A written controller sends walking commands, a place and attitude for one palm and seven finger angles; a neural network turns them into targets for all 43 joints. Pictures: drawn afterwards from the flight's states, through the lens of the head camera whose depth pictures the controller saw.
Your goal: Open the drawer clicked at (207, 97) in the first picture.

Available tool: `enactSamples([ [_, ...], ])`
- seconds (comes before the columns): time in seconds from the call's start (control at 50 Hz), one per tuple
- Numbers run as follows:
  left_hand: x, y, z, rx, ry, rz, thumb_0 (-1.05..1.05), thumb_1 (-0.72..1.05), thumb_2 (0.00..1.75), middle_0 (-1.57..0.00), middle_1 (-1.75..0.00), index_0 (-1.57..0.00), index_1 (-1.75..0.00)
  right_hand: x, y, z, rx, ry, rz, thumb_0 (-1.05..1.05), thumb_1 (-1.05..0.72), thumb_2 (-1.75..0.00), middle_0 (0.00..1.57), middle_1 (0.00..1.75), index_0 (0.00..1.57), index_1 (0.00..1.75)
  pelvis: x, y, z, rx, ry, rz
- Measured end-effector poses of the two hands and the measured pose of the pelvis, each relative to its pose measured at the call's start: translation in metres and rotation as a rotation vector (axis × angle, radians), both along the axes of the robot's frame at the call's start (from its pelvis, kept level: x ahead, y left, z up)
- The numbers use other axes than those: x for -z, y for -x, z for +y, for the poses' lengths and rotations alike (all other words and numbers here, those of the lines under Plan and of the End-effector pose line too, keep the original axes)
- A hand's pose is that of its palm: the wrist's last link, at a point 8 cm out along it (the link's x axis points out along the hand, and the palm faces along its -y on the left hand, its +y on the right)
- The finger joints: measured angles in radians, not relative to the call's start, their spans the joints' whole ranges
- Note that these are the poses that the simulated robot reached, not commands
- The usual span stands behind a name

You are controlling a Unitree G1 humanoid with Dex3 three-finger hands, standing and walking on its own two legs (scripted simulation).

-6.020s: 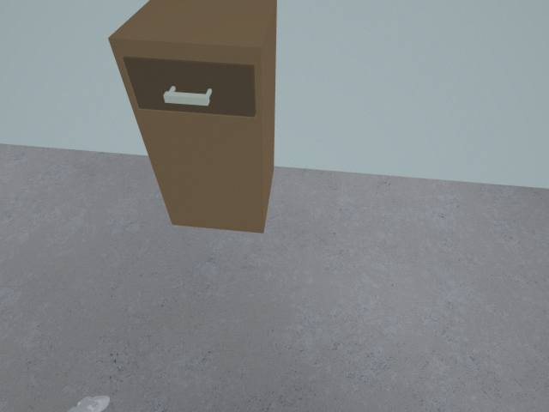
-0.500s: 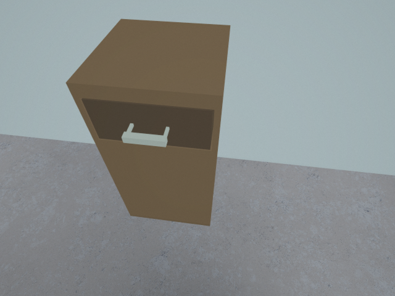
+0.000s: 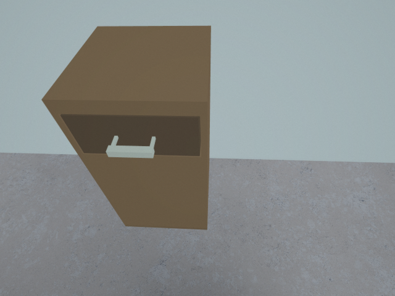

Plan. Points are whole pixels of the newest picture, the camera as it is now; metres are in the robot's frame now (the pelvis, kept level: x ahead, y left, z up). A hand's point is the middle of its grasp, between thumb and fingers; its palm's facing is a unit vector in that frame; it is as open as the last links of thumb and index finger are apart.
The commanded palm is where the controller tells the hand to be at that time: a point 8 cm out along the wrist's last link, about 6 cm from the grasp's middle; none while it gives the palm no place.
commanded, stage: come to a stop and stand still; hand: left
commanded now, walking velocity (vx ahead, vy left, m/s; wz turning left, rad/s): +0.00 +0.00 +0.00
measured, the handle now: (132, 145) +0.52 +0.22 -0.05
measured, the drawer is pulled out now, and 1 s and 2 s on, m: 0.00 0.00 0.00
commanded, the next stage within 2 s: look again from close up in 1.20 s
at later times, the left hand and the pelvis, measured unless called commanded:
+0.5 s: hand out of the picture +0.02 +0.20 -0.16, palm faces +0.01 -0.97 -0.22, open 7.3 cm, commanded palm none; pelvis -0.01 +0.02 +0.01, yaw -1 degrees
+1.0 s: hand out of the picture -0.01 +0.19 -0.17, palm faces +0.00 -0.99 -0.17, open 7.3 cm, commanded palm none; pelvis +0.01 +0.03 +0.01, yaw -1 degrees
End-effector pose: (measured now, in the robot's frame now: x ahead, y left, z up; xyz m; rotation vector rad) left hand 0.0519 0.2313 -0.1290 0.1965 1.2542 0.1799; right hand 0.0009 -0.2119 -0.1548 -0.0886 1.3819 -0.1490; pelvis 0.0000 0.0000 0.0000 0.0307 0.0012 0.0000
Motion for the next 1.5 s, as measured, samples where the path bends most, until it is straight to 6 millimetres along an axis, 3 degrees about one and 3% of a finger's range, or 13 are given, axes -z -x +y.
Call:
enactSamples([
  [0.12, -0.004, 0.005, -0.006, -0.003, -0.002, -0.013, 0.00, 0.94, 0.90, -0.20, -0.30, -0.20, -0.30, -0.003, 0.008, -0.004, -0.011, -0.010, 0.015, 0.00, -0.92, -0.90, 0.20, 0.30, 0.20, 0.30, -0.004, 0.003, -0.005, 0.004, 0.008, -0.002],
  [0.26, -0.002, 0.025, 0.000, 0.030, -0.008, 0.003, 0.01, 0.93, 0.90, -0.20, -0.30, -0.20, -0.30, -0.005, 0.000, -0.009, 0.004, 0.008, -0.062, 0.00, -0.92, -0.90, 0.20, 0.30, 0.19, 0.30, -0.001, 0.009, 0.003, 0.001, 0.034, 0.003],
  [0.52, -0.001, 0.044, 0.017, 0.012, 0.024, 0.044, 0.01, 0.92, 0.90, -0.20, -0.30, -0.20, -0.30, -0.011, 0.018, 0.019, -0.044, 0.000, -0.027, 0.00, -0.92, -0.90, 0.20, 0.30, 0.19, 0.30, -0.007, 0.011, 0.021, 0.011, 0.024, -0.015],
  [0.76, 0.006, 0.064, 0.011, -0.003, 0.066, 0.146, 0.01, 0.92, 0.90, -0.20, -0.30, -0.20, -0.30, -0.012, 0.034, 0.033, -0.031, -0.003, 0.059, 0.00, -0.91, -0.90, 0.20, 0.30, 0.20, 0.30, -0.008, 0.002, 0.029, 0.016, 0.025, -0.016],
  [1.16, 0.010, 0.054, 0.008, -0.014, 0.079, 0.161, 0.01, 0.92, 0.90, -0.20, -0.30, -0.20, -0.30, -0.012, 0.008, 0.040, -0.027, 0.001, 0.037, 0.00, -0.91, -0.90, 0.20, 0.30, 0.20, 0.30, -0.007, -0.014, 0.031, 0.017, 0.029, -0.018],
  [1.5, 0.010, 0.050, 0.003, -0.022, 0.081, 0.163, 0.01, 0.92, 0.90, -0.20, -0.30, -0.20, -0.30, -0.012, 0.009, 0.036, -0.020, 0.004, 0.058, 0.00, -0.91, -0.90, 0.20, 0.30, 0.20, 0.30, -0.007, -0.021, 0.027, 0.014, 0.029, -0.019],
])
